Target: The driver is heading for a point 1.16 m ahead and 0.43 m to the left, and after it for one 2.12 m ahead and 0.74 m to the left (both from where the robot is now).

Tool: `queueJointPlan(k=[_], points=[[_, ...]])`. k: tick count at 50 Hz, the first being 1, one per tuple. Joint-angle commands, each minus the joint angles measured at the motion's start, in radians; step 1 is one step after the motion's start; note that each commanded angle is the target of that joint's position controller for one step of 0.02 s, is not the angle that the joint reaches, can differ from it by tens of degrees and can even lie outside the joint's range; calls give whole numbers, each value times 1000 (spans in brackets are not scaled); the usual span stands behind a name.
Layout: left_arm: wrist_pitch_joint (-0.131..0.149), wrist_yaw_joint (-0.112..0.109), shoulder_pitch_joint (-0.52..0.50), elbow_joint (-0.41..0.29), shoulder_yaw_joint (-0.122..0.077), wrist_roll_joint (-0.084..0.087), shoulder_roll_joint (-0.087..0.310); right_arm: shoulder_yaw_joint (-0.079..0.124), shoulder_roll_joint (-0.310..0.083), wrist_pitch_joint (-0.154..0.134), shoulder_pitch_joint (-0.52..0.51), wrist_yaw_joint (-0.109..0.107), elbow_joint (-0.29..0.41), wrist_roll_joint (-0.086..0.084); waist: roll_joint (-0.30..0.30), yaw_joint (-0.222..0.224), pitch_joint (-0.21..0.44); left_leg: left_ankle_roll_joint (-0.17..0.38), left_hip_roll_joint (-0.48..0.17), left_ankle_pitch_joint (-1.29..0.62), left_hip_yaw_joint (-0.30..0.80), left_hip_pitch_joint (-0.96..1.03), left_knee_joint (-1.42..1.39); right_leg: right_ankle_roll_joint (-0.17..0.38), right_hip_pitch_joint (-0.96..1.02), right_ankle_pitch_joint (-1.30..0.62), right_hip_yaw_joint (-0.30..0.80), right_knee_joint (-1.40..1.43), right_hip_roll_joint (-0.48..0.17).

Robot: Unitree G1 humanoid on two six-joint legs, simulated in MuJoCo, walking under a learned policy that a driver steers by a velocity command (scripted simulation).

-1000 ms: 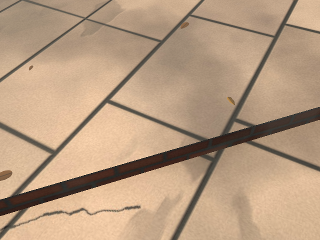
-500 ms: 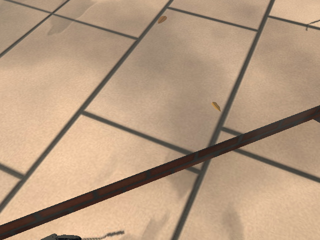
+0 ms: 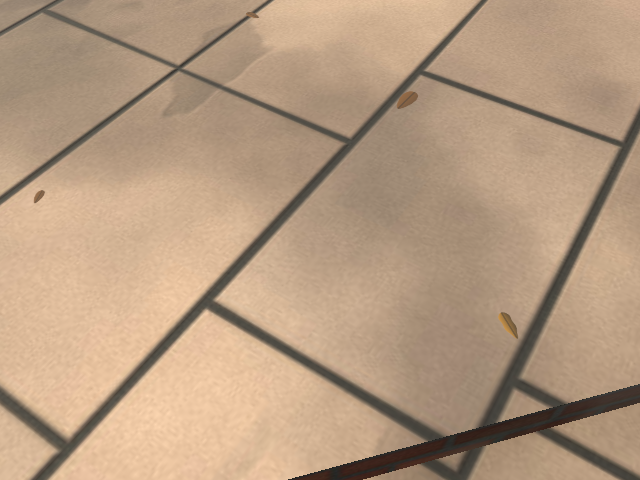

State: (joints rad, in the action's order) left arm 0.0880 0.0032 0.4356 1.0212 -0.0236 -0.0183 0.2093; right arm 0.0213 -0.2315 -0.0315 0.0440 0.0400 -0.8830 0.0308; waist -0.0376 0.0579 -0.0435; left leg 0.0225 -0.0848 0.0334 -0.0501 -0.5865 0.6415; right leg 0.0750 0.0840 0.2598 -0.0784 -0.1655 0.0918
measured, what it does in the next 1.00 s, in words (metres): climbs: left foot, then right foot 0.12 m higher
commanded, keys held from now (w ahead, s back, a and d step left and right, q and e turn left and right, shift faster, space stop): w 0.50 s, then w+q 0.50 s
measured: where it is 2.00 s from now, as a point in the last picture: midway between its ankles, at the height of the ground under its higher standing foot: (305, 197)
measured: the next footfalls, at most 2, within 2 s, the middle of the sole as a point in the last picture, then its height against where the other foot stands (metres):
left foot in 0.10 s outside the picture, level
right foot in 0.70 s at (412, 374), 0.12 m higher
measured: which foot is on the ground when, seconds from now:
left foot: up 0.00-0.08, down 0.10-0.72, up 0.74-1.00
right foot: down 0.00-0.12, up 0.14-0.68, down 0.70-1.00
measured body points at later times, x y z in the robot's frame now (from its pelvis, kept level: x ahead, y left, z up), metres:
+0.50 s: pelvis +0.28 +0.03 +0.00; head +0.29 +0.03 +0.45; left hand +0.42 +0.25 -0.13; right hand +0.16 -0.20 -0.14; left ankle +0.18 +0.10 -0.74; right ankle +0.35 -0.09 -0.55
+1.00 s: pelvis +0.61 -0.06 +0.12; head +0.61 -0.07 +0.57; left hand +0.56 +0.19 -0.03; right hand +0.83 -0.26 +0.01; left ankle +0.64 +0.10 -0.48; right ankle +0.61 -0.11 -0.62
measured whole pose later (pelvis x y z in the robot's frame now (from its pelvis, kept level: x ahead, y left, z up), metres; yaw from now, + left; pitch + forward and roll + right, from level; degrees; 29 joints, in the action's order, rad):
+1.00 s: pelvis +0.61 -0.06 +0.12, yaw +13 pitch +0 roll -1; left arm 0.10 0.01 0.35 1.02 -0.03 -0.02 0.19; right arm 0.06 -0.25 -0.03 0.12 0.01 -0.78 -0.04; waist -0.04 0.03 0.01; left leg 0.13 -0.05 0.03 0.06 -0.80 1.40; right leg 0.09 -0.19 0.28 -0.29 -0.46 0.00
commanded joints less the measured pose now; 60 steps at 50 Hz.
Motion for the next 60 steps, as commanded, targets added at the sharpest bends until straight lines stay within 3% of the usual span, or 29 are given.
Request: queueJointPlan(k=[1,4,5,6,7,9,11,15,21,23,27,29,30,31,32,33,34,35,36,37,38,40,41,43,46,49,54,57,60], points=[[6,-15,40,-7,-27,-10,147,8,-57,-19,-53,-15,71,-5,118,-27,-34,36,41,64,-33,56,-23,117,-20,-594,105,-41,-307],[2,-16,-18,-9,-30,-4,167,33,-96,-37,214,-40,-11,9,86,-151,80,94,134,115,-73,380,-150,76,-44,-939,60,-386,-265],[4,-14,-31,-23,-25,4,159,54,-152,-47,382,-52,-57,28,63,-215,163,128,38,114,28,624,-185,53,-211,-717,43,-614,-226],[9,-3,44,-64,2,31,40,89,-289,-47,488,-60,-70,47,-180,-181,276,251,-294,127,495,895,-248,0,-551,-89,-21,-1017,-72],[3,-5,40,-44,-21,11,113,90,-266,-36,440,-45,-73,4,-104,-165,295,293,-326,141,696,843,-358,13,-656,232,132,-1141,-24],[2,4,-73,-70,-28,-5,116,56,-125,-34,248,-34,-38,-14,-5,-91,53,248,-243,288,450,576,-424,23,-709,87,139,-1134,-130],[-17,14,-86,-71,-26,-21,87,31,-50,-46,218,-39,-53,-14,-23,-37,-13,181,-151,195,298,441,-487,5,-643,6,125,-1041,-176],[-51,31,-112,-77,-24,-28,48,38,-84,-73,321,-43,-105,-18,-6,-16,-5,190,-118,-77,172,428,-491,-40,-691,-52,77,-1048,-186],[-72,20,-318,-154,-19,-28,19,31,-66,-67,545,-55,-169,-2,-44,-89,-21,248,-154,-83,215,655,-478,-76,-1098,-11,18,-1290,-202],[-78,0,-431,-224,-16,-29,13,28,-66,-69,593,-64,-182,3,-42,-107,-76,287,-209,8,262,739,-489,-59,-1367,148,37,-1579,-205],[-59,-8,-636,-391,26,-23,-31,14,-54,-76,614,-73,-204,19,19,-104,-156,238,-214,155,264,767,-507,-3,-1690,341,41,-1729,-222],[-49,1,-749,-494,59,-22,-54,2,-44,-64,624,-86,-232,4,14,-123,-169,202,-167,63,221,690,-582,13,-1621,376,-3,-1532,-233],[-51,14,-713,-506,71,-18,-58,1,-58,-54,593,-88,-215,0,28,-111,-128,210,-142,-71,160,608,-655,15,-1415,298,-61,-1356,-220],[-59,23,-674,-517,84,-13,-85,-4,-29,-47,580,-90,-218,-25,20,-98,-76,198,-135,-250,124,490,-716,41,-1103,131,-60,-1171,-210],[-70,25,-564,-480,76,4,-72,-11,-37,-45,510,-79,-184,-38,20,-55,0,190,-88,-520,63,410,-685,54,-804,38,-124,-1046,-144],[-70,19,-430,-441,54,8,-34,-1,-111,-54,491,-63,-165,-42,-57,11,116,185,-107,-1016,49,429,-522,58,-561,39,-128,-1029,-74],[-68,5,-227,-390,22,12,29,24,-194,-63,477,-51,-157,-40,-119,103,257,155,-131,-1259,65,505,-306,64,-380,39,-89,-986,-35],[-64,-3,-80,-360,-2,12,70,53,-261,-67,439,-36,-152,-58,-143,200,353,113,-130,-1270,68,549,-60,77,-234,17,-22,-811,-32],[-49,-11,21,-326,-40,-21,178,51,-197,-82,466,-27,-146,-51,-58,194,428,80,-68,-842,91,475,277,106,-101,188,249,-680,-200],[-44,-7,57,-268,-74,-21,300,33,-13,-84,528,-10,-73,-69,344,88,526,22,189,266,118,163,738,149,53,79,871,-301,-522],[-57,-1,-52,-279,-73,-3,253,50,-37,-76,533,-4,-72,-31,207,23,521,39,143,206,245,97,941,115,-37,91,1036,-161,-521],[-35,9,-235,-234,-43,-2,85,50,18,-41,436,-26,-21,-4,11,-76,169,46,48,110,122,0,1030,110,-359,196,698,-228,-472],[4,34,-268,-233,-4,-2,-7,41,27,-38,299,-29,2,-72,4,-24,145,64,38,134,154,-51,1107,96,-422,150,538,-216,-456],[42,48,-235,-135,11,-13,-58,43,1,-23,299,-35,48,-86,92,-80,105,128,-1,104,192,-84,1148,67,-448,25,374,-172,-429],[39,26,-188,-68,0,5,-43,24,27,-6,264,-33,77,-82,75,-101,39,143,4,48,216,-175,939,-12,-394,-200,89,-126,-337],[36,-8,-233,-70,-3,-7,2,38,-31,14,157,-22,121,-61,98,-110,3,105,24,-42,122,-137,679,-49,-412,-411,-105,-31,-263],[36,-61,-152,-78,-30,4,141,43,-32,19,31,5,167,-70,72,-55,11,65,12,-123,32,-138,315,-50,-208,-446,-161,23,-285],[19,-70,-90,-84,-47,14,175,43,-29,14,-76,24,207,-69,74,-3,-13,70,3,-63,0,-196,156,-46,-19,-566,-157,4,-359],[-6,-68,-89,-106,-66,27,205,48,-30,11,-102,34,231,-69,95,-8,2,86,40,46,-66,-129,49,-33,85,-869,-196,-97,-379]])
Over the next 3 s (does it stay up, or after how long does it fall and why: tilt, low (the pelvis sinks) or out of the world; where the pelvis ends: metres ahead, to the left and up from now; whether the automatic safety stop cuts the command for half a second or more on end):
stays up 1.30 0.34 0.12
